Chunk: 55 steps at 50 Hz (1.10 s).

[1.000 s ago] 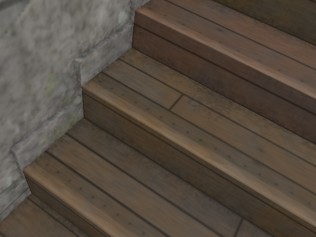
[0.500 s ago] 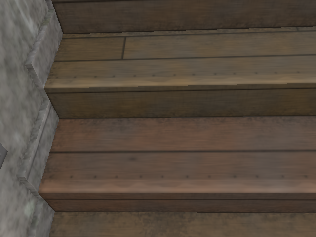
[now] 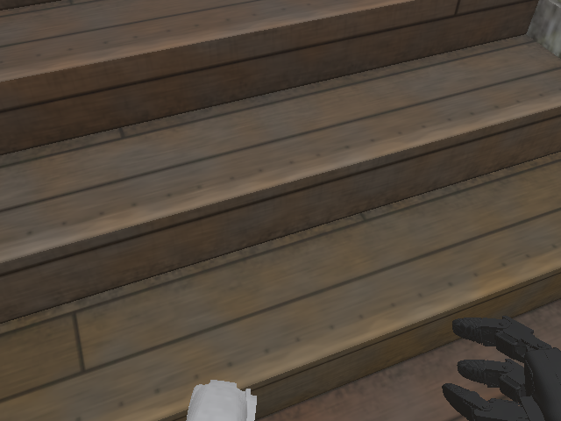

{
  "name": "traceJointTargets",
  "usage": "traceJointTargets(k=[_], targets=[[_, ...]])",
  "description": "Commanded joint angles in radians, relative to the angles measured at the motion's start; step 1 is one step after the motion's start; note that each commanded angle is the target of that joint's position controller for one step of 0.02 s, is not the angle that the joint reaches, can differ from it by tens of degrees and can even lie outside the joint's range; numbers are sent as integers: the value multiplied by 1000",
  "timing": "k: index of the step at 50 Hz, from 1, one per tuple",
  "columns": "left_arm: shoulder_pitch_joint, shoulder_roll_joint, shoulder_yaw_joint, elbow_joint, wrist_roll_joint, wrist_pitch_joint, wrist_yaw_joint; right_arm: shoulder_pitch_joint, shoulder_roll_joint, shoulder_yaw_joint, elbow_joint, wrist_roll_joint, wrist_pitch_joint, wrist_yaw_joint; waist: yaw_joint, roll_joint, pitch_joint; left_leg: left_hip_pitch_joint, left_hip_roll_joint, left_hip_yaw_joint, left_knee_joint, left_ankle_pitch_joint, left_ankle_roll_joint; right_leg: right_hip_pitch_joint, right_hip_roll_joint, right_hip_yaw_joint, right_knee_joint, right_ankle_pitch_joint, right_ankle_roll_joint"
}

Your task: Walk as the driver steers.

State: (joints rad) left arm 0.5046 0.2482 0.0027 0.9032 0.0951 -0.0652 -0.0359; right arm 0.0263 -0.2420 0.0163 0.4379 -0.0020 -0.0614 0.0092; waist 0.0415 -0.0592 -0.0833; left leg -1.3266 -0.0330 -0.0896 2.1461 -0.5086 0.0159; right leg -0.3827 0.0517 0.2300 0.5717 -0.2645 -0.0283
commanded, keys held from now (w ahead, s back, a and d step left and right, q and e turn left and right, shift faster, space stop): q+shift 0.80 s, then shift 0.04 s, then e+shift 0.16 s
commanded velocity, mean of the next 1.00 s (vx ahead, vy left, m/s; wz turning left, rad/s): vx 0.02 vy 0.00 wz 0.59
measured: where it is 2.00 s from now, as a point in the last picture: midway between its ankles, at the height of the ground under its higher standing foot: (335, 267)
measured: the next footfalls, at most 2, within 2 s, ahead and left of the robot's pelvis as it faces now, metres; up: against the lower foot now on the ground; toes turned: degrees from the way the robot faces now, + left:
left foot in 0.16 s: +0.19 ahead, +0.22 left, +0.17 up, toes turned -1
right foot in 0.62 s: +0.30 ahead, -0.01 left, +0.17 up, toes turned +25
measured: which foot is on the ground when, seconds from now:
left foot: up 0.00-0.14, down 0.16-0.62, up 0.64-1.00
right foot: down 0.00-0.16, up 0.18-0.60, down 0.62-1.00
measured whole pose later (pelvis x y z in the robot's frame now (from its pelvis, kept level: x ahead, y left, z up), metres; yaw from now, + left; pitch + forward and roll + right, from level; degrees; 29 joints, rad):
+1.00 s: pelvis +0.20 +0.04 +0.16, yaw +36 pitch +7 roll -1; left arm 0.22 0.16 0.01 0.72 0.01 -0.07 0.01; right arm 0.05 -0.18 0.02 0.70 -0.04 -0.06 0.10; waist 0.07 0.07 -0.14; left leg -0.76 0.02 -0.07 1.09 -0.34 -0.13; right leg -0.40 -0.03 -0.20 0.54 -0.26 -0.05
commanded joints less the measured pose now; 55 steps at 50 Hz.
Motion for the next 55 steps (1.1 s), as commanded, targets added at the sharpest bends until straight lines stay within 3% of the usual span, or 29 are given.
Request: traceJointTargets(k=[1,2,3,4,5,7,8,9,10,11,12,15,22,25,26,28,30,31,32,33,35,37,43,46,49,51,53,54,55], targets=[[-76,222,28,-129,11,-20,12,-16,-38,26,-120,26,26,24,-94,-65,26,113,63,24,-19,12,-5,-187,-179,193,-235,-179,-121],[-126,286,37,-158,-9,-16,8,31,-15,44,-95,6,35,43,-135,-25,14,129,79,66,-179,-25,-16,-111,-250,204,-298,-191,-134],[-151,161,60,-123,-83,44,57,-104,139,48,-74,-25,82,-72,-36,17,78,225,84,187,-261,63,-17,-8,-227,112,-405,128,-188],[-203,319,45,-182,-62,-39,35,24,-8,62,-124,29,58,24,-170,-80,60,273,125,-33,-429,-105,-25,-61,-314,158,-323,61,-85],[-354,284,36,-234,-102,-57,5,69,-31,46,-69,20,48,70,-218,-18,-33,590,100,42,-560,-130,-39,-175,-311,31,-357,119,-60],[-493,289,25,-274,-81,-50,-32,255,-146,6,39,44,30,106,-270,-66,-112,792,-19,37,-917,130,-35,-23,-261,-47,-205,620,-48],[-275,268,40,-225,-80,-38,-40,299,-160,-7,113,47,13,95,-148,-17,-164,768,-91,-5,-1076,167,19,222,-234,-113,27,877,-64],[-171,211,58,-281,-65,-15,-28,355,-290,-45,89,21,-1,53,-43,248,-305,986,37,-443,-1202,822,254,76,-111,-106,370,453,29],[-133,160,65,-309,-38,2,-43,452,-346,-70,80,7,7,37,-91,520,-358,1161,252,-1049,-1564,619,423,-275,62,10,700,-241,104],[-219,135,70,-315,-64,17,-40,451,-278,-44,63,35,0,57,-149,516,-159,970,229,-1137,-1687,174,374,-383,90,102,1029,-123,96],[-381,149,70,-335,-65,11,-19,380,-228,-39,47,50,-10,59,-157,423,-28,867,145,-981,-1669,-204,324,-523,54,42,1173,-55,79],[-465,115,15,-357,-60,-16,26,292,-134,-26,162,32,-41,25,-91,128,43,634,51,-686,-1476,-46,288,-512,-13,-64,1238,-2,36],[-608,138,16,-406,-56,65,78,348,-63,1,219,-13,-90,-21,-136,152,-77,828,9,-566,-1502,375,211,-571,-53,-91,960,-9,138],[-715,114,31,-486,-45,24,67,355,-133,-35,222,19,-70,8,-130,166,-96,827,5,-553,-1600,434,167,-385,-36,-176,530,-258,125],[-634,40,24,-453,-49,2,57,283,-128,-43,197,12,-63,17,-76,222,-97,793,14,-522,-1642,371,131,-213,-30,-220,492,-171,99],[-596,84,57,-456,-72,-4,43,204,-174,-76,162,-14,-40,32,-62,208,-34,664,-9,-477,-1649,244,133,23,7,-298,363,22,100],[-572,69,78,-468,-67,15,43,186,-157,-79,156,7,-36,52,-25,195,-46,758,-13,-525,-1627,253,161,125,10,-268,48,43,113],[-500,58,83,-447,-55,18,51,227,-113,-76,168,0,-27,50,-34,155,-81,833,-29,-527,-1526,264,123,191,-82,-171,-57,159,52],[-440,112,105,-431,-56,4,75,325,-15,-51,178,14,-14,49,-75,4,-170,750,-137,-391,-1300,148,39,364,-302,28,-64,550,-152],[-428,205,132,-445,-55,-2,70,397,27,-40,138,-24,-5,35,-131,-223,-212,394,-231,-264,-1066,-137,-100,551,-522,388,-124,713,-412],[-458,161,138,-383,-44,-32,68,385,-63,-66,194,-16,42,31,-127,-96,-83,329,-139,-160,-484,47,-151,246,-469,269,-178,464,-333],[-645,-55,55,-413,-76,-26,77,284,-60,-58,207,-28,35,10,-144,2,-88,315,-71,-84,-363,221,-122,82,-367,38,-221,150,-213],[-381,68,76,-319,-46,-10,132,13,-12,-20,151,-5,-5,56,14,-7,-122,235,-21,3,-644,162,-158,264,-304,-84,-266,-49,-181],[-419,16,37,-288,-50,2,73,85,0,-12,204,-26,-5,37,-35,9,-88,251,0,-74,-732,219,-121,191,-321,-39,-266,-84,-196],[-592,-27,7,-326,-111,-52,25,189,31,-15,279,-54,-1,118,-153,7,-59,743,80,90,-1211,103,-163,-80,-170,-213,-212,-132,-57],[-549,45,40,-285,-92,-56,12,132,-31,-44,238,-29,-23,117,-140,-30,-6,901,35,178,-1393,280,-92,-150,-220,-148,-144,-156,-126],[-384,29,55,-227,-73,-54,10,90,-74,-68,172,-6,-58,48,-74,-77,-47,940,50,150,-1530,363,40,-4,-306,-30,-67,117,-199],[-317,-45,38,-198,-69,-50,17,129,-104,-79,158,-18,-78,8,-70,5,-67,1030,144,20,-1593,460,148,-39,-273,-43,52,54,-178],[-284,-77,31,-196,-60,-60,31,101,-167,-92,154,0,-90,-23,-28,265,-135,1278,339,-258,-1668,424,380,-333,-88,-224,266,-137,-63]])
